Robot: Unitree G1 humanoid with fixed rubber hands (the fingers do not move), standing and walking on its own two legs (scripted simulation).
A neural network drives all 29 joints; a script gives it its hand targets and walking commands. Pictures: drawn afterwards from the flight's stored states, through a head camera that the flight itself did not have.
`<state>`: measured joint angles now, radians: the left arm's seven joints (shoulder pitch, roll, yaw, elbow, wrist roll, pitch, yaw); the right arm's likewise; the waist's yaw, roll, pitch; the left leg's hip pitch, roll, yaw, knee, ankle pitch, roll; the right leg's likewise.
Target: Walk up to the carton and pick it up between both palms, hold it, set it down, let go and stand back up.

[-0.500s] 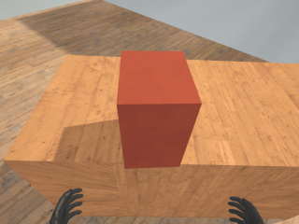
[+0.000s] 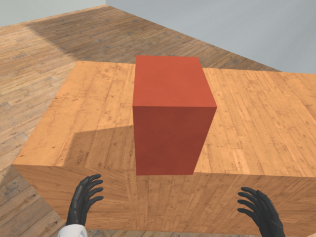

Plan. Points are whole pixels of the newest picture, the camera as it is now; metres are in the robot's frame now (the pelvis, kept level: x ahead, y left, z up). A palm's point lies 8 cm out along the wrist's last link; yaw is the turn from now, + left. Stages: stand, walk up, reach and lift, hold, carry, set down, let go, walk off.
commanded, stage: reach and lift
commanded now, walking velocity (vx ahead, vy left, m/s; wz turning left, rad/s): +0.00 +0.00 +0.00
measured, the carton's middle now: (166, 118) +0.47 +0.02 +0.06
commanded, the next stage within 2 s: none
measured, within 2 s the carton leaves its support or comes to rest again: neither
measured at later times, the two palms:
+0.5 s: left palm (82, 175) +0.24 +0.20 +0.08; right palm (258, 182) +0.27 -0.20 +0.07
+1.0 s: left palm (79, 135) +0.30 +0.21 +0.15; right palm (247, 134) +0.35 -0.16 +0.14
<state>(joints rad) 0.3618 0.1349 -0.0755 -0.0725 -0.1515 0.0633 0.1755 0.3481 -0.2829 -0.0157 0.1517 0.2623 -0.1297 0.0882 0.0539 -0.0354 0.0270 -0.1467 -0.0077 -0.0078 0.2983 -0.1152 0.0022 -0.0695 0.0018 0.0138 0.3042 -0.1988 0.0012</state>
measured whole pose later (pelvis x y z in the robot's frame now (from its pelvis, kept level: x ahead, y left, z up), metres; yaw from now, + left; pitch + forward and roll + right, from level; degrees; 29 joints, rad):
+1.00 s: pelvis -0.01 +0.00 +0.00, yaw +0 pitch -3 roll +0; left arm -0.31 0.13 0.12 -0.27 -0.11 0.86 0.19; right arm -0.40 -0.28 -0.02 0.18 0.37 0.39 -0.08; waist 0.06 -0.04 0.03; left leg -0.15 -0.01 -0.01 0.30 -0.11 0.00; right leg -0.07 0.00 0.01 0.30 -0.19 0.00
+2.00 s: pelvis +0.00 +0.00 +0.00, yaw +0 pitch +0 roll +0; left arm -0.84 0.24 0.15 0.24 -0.12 0.84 0.19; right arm -0.93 -0.32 0.01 0.67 0.46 0.45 -0.10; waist 0.07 -0.04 0.03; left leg -0.19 0.00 -0.01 0.33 -0.13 0.00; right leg -0.10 0.01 0.02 0.30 -0.19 0.00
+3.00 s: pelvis +0.02 +0.00 +0.00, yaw -1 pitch +9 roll -1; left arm -0.66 0.00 0.19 0.56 0.03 0.17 0.17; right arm -0.84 -0.25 0.01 0.92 0.28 0.03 -0.07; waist 0.11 -0.04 -0.03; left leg -0.36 0.01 -0.01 0.35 -0.13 0.00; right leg -0.27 0.02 0.02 0.31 -0.19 0.00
